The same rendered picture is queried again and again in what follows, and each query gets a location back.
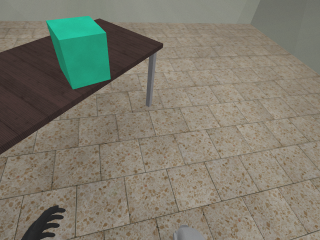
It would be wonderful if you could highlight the carton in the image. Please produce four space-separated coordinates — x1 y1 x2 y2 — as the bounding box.
46 16 111 90

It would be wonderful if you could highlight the left robot hand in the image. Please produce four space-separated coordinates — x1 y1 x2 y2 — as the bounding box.
21 205 66 240

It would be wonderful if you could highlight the table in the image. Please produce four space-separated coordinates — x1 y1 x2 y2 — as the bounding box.
0 18 163 155

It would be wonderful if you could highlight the robot right shin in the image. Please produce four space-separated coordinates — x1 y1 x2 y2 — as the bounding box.
179 224 189 229

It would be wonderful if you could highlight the right robot thigh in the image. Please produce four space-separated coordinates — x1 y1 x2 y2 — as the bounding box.
173 227 205 240

